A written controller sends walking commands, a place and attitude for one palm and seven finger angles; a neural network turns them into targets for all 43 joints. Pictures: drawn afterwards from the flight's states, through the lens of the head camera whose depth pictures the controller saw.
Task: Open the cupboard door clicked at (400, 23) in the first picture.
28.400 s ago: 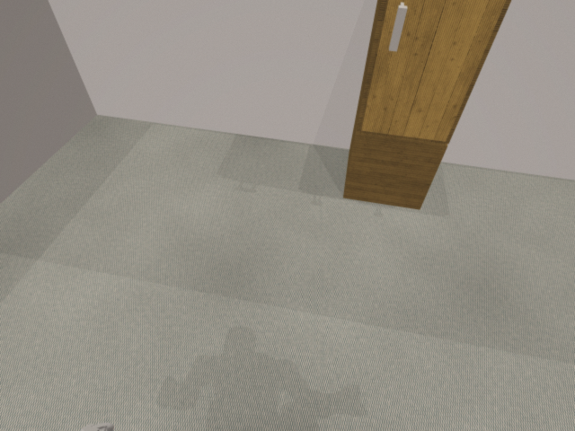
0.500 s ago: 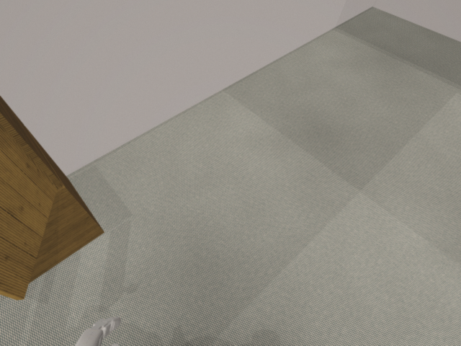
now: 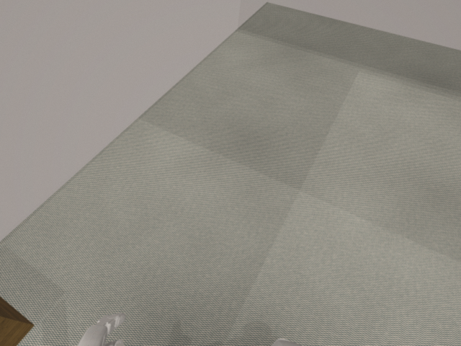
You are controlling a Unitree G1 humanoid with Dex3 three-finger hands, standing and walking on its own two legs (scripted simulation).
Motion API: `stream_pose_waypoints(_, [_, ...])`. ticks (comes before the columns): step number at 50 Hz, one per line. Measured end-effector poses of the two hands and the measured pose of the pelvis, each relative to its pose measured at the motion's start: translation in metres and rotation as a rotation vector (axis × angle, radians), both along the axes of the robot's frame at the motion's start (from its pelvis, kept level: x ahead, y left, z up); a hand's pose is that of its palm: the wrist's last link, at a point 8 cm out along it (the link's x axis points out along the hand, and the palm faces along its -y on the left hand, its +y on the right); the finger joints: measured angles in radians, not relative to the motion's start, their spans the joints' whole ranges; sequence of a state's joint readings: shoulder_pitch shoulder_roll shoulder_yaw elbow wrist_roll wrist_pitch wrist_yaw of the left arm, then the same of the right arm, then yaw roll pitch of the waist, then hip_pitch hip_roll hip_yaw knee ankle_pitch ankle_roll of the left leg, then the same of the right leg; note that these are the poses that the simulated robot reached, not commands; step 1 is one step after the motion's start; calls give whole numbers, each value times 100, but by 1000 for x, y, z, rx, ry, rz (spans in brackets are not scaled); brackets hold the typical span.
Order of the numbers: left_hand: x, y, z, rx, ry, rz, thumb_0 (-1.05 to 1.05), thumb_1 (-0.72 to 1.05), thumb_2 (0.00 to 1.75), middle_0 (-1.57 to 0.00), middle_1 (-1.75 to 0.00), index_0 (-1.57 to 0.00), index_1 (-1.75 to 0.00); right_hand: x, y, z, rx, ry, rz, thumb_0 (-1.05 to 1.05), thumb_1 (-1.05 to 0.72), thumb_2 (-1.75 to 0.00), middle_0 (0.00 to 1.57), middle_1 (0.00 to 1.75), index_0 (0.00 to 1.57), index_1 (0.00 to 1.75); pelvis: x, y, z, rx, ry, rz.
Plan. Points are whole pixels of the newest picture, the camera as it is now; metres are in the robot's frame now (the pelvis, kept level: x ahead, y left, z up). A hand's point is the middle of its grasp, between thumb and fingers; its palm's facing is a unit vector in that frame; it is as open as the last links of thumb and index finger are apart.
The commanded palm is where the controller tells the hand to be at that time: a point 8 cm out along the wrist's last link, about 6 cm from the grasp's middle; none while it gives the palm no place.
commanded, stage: walk to a spot facing it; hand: left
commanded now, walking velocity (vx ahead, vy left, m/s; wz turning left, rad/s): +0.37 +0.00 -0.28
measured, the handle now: out of the picture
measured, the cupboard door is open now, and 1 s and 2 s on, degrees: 54 54 54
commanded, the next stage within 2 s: turn to face it in 0.84 s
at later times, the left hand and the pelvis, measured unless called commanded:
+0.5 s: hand (186, 229) +0.38 +0.12 -0.15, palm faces -0.20 -0.97 -0.17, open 7.4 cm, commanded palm none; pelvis +0.24 -0.04 +0.01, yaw -9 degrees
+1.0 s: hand (209, 168) +0.57 +0.08 -0.16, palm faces -0.16 -0.97 -0.19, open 7.4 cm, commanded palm none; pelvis +0.48 -0.10 +0.01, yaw -11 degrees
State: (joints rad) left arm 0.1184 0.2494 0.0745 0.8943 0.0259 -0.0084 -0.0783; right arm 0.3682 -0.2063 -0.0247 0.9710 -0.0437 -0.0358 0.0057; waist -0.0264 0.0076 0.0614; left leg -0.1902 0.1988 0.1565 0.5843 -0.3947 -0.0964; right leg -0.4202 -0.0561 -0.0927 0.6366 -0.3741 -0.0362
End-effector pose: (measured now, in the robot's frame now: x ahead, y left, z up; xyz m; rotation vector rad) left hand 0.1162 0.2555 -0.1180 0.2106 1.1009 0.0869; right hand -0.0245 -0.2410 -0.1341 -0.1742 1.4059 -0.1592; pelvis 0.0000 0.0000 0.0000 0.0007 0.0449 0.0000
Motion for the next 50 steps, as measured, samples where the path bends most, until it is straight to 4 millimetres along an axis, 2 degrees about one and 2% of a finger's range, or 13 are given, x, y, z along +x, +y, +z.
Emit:
stream_pose_waypoints(4, [46, -15, -3, 15, -44, -3, 1, 91, 90, -20, -29, -20, -30, 19, -21, -8, -19, 75, -51, 1, -91, -90, 20, 30, 20, 29, 32, -7, -6, -9, -16, -15])
stream_pose_waypoints(12, [77, -29, -20, -44, 151, -36, 0, 91, 90, -21, -30, -20, -30, 154, -20, 20, -64, -178, -85, 1, -91, -90, 19, 30, 20, 29, 113, 0, 6, -10, -3, -103])
stream_pose_waypoints(15, [99, -27, -30, -39, 213, -65, 1, 91, 90, -21, -30, -20, -30, 186, -13, 17, -76, -243, -107, 1, -91, -90, 20, 30, 20, 29, 145, 0, 0, -10, -4, -145])
stream_pose_waypoints(18, [140, -34, -25, -32, 211, -90, 1, 91, 90, -20, -30, -20, -30, 193, -3, 18, -46, -201, -133, 0, -91, -90, 20, 30, 20, 29, 173, -9, 7, -1, -1, -156])
stream_pose_waypoints(22, [212, -60, -9, -45, 131, -128, 1, 91, 90, -20, -29, -20, -30, 182, 6, 14, 24, -47, -173, 0, -91, -90, 20, 30, 20, 29, 211, -24, 14, -11, 4, -166])
stream_pose_waypoints(26, [281, -89, -10, -34, 18, -160, 1, 91, 90, -20, -30, -20, -30, 173, 0, -5, 87, 102, -234, 0, -91, -90, 20, 30, 20, 29, 252, -49, -1, 10, -14, -157])
stream_pose_waypoints(28, [300, -98, -10, -29, -12, -127, 1, 91, 90, -20, -30, -20, -30, 182, -9, -10, 98, 163, -239, 1, -91, -90, 20, 30, 20, 29, 270, -57, -4, 0, -30, -144])
stream_pose_waypoints(32, [307, -106, -8, -19, 53, -84, 0, 91, 90, -20, -30, -20, -30, 246, -37, -2, 63, 122, -234, 1, -91, -90, 20, 30, 20, 29, 309, -66, 6, -8, -26, -141])
stream_pose_waypoints(37, [310, -93, -10, 7, 194, -50, -1, 94, 90, -21, -30, -20, -30, 366, -64, 13, 18, -82, -196, 1, -91, -90, 19, 30, 20, 29, 361, -72, 15, 1, -11, -166])
stream_pose_waypoints(40, [314, -85, -21, 4, 285, -39, -1, 93, 90, -21, -30, -20, -30, 436, -74, 11, -16, -210, -159, 1, -91, -90, 19, 30, 20, 29, 397, -68, 5, -13, -20, -193])
stream_pose_waypoints(42, [324, -82, -27, 13, 338, -56, 0, 93, 90, -21, -30, -20, -30, 469, -78, 9, -40, -278, -162, 1, -91, -90, 19, 30, 20, 29, 418, -68, -1, -10, -28, -217])
stream_pose_waypoints(45, [361, -88, -26, 23, 342, -69, 1, 92, 90, -20, -30, -20, -30, 491, -80, 11, -40, -289, -169, 0, -91, -90, 19, 30, 20, 29, 444, -77, 1, 8, -29, -219])
stream_pose_waypoints(50, [452, -125, -8, -8, 183, -86, 1, 92, 90, -20, -29, -20, -30, 495, -88, 3, 5, -136, -172, 0, -93, -90, 20, 30, 20, 29, 484, -96, 10, 2, -24, -189])
